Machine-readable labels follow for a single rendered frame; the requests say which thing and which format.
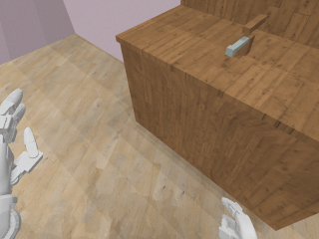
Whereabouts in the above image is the left robot hand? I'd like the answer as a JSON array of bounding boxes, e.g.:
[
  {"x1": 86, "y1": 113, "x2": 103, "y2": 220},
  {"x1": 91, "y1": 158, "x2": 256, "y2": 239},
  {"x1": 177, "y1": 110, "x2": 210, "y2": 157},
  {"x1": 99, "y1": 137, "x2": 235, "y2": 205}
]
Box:
[{"x1": 0, "y1": 89, "x2": 43, "y2": 196}]

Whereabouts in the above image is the tap lever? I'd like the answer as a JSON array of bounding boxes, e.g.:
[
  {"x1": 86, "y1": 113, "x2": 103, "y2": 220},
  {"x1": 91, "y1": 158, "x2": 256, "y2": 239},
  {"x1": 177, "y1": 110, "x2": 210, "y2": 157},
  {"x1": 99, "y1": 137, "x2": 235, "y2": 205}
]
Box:
[{"x1": 225, "y1": 36, "x2": 249, "y2": 57}]

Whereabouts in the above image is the left robot forearm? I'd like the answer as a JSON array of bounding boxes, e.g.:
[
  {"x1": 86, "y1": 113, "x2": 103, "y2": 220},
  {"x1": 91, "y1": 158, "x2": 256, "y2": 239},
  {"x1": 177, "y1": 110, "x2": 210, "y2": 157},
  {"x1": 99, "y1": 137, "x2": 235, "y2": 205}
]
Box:
[{"x1": 0, "y1": 194, "x2": 22, "y2": 239}]

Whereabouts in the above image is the right robot hand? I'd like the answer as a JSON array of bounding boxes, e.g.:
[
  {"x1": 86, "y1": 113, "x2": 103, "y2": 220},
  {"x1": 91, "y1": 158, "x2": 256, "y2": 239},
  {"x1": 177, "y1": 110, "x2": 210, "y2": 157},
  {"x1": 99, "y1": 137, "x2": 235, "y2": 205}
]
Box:
[{"x1": 218, "y1": 197, "x2": 258, "y2": 239}]

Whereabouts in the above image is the counter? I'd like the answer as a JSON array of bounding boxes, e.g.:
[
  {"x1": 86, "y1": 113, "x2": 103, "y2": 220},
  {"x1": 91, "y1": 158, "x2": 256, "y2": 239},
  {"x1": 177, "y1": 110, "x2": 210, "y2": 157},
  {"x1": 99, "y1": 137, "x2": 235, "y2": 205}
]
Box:
[{"x1": 116, "y1": 0, "x2": 319, "y2": 231}]

